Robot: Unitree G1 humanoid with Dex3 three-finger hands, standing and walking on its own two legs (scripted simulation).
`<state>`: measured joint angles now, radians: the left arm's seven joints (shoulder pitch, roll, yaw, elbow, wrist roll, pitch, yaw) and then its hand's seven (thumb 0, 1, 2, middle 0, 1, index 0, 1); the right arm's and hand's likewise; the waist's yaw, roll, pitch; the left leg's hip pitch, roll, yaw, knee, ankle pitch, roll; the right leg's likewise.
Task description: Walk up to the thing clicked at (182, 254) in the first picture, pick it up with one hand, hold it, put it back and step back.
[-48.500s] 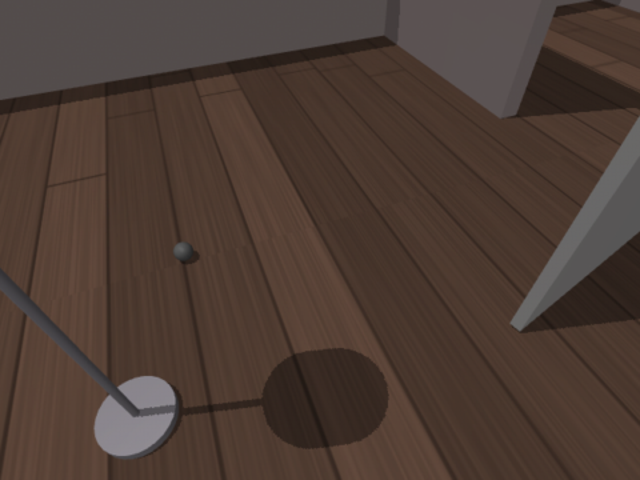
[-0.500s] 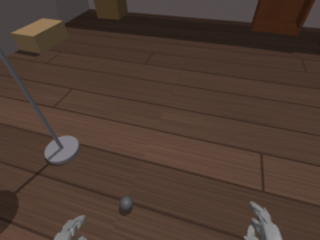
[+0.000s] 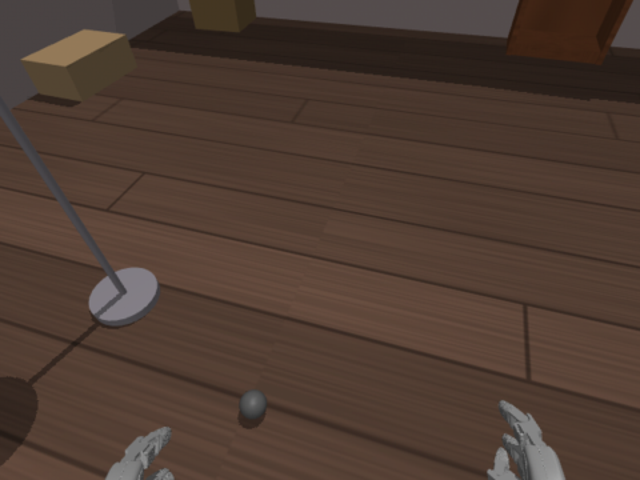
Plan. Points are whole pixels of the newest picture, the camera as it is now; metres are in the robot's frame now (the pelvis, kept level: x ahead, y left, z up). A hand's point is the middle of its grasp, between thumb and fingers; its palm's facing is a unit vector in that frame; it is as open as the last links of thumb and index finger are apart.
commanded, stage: home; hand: left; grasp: from above
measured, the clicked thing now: (253, 404) +0.52 +0.21 -0.67
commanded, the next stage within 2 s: stand in 0.68 s
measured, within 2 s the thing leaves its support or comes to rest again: neither
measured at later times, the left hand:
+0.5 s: hand out of the picture +0.17 +0.18 -0.04, palm faces +0.05 -0.98 -0.21, open 7.4 cm
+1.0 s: hand out of the picture +0.13 +0.23 -0.10, palm faces +0.02 -0.94 -0.35, open 7.4 cm
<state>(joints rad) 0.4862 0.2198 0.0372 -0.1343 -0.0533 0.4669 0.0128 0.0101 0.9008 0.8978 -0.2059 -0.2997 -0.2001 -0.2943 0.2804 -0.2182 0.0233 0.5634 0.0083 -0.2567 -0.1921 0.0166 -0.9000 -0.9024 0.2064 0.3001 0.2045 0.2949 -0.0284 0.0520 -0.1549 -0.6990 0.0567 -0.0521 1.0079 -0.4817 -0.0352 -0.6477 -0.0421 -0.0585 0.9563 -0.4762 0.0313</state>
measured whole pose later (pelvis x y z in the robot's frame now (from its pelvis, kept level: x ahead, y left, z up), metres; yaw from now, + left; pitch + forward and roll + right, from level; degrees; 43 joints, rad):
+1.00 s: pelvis -0.01 +0.00 +0.02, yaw +0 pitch +1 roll +0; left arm 0.22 0.30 0.04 0.59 0.05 0.10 0.03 0.01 0.90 0.90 -0.21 -0.30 -0.20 -0.30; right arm 0.18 -0.29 -0.03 0.83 -0.06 -0.05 -0.01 0.01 -0.90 -0.90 0.21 0.30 0.21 0.30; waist 0.03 -0.01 0.02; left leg -0.45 0.02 -0.01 0.83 -0.41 -0.02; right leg -0.44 -0.08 -0.02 0.84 -0.42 0.04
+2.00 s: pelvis +0.00 +0.00 +0.07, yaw -1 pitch -3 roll +0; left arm 0.14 0.30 0.03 1.16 0.02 0.00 0.01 0.00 0.90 0.90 -0.21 -0.30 -0.20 -0.30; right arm 0.15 -0.32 -0.02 1.13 -0.02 -0.01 -0.01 0.01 -0.91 -0.90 0.20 0.30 0.20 0.29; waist 0.01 0.02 0.06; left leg -0.13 0.03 0.00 0.37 -0.18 -0.03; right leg -0.12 -0.06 -0.03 0.37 -0.20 0.04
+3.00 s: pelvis +0.01 +0.00 +0.07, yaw -2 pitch -2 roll +0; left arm 0.12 0.32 0.03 1.15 0.01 0.00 0.00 0.00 0.90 0.90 -0.21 -0.30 -0.20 -0.30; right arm 0.12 -0.33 -0.01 1.14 -0.01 -0.01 0.00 0.01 -0.90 -0.90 0.20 0.30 0.20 0.29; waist 0.00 0.01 0.05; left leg -0.12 0.04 0.02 0.34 -0.18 -0.03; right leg -0.11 -0.05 -0.02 0.34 -0.19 0.04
